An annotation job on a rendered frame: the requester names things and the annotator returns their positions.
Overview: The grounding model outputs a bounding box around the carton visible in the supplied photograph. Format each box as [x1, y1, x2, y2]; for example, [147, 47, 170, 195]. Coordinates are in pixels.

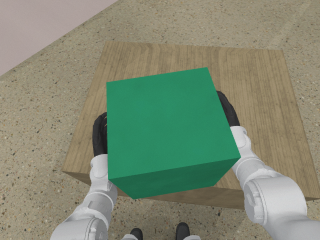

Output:
[106, 67, 241, 200]

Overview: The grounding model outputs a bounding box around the right robot forearm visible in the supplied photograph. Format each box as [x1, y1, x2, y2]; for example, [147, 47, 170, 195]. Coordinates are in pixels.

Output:
[230, 126, 307, 215]

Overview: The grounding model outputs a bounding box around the pedestal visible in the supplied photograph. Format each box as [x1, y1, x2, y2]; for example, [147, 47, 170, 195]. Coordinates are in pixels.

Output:
[61, 41, 320, 210]

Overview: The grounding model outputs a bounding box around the left robot foot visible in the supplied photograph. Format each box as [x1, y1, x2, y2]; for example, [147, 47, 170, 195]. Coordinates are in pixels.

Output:
[130, 228, 143, 240]

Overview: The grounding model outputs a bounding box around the right robot upper arm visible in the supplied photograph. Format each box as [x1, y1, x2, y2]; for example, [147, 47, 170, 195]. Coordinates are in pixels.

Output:
[244, 176, 320, 240]

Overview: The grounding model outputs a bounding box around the right robot foot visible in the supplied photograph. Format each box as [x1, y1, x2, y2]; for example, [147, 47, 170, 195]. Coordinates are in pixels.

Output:
[175, 222, 190, 240]

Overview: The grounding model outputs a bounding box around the right robot hand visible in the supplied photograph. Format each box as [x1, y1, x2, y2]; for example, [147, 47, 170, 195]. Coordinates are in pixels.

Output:
[216, 90, 240, 127]

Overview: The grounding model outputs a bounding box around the left robot forearm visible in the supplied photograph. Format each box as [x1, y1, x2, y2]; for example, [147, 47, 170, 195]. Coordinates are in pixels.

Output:
[50, 154, 118, 240]

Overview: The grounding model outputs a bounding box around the robot foot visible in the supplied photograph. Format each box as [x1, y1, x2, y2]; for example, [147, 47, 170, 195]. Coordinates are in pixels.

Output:
[175, 222, 190, 240]
[130, 228, 143, 240]

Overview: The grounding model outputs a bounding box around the left robot upper arm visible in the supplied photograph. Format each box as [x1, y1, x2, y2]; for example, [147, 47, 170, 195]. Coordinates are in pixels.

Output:
[51, 217, 108, 240]

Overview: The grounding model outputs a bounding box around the left robot hand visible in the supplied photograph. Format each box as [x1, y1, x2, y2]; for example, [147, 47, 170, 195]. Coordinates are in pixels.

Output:
[92, 112, 108, 157]

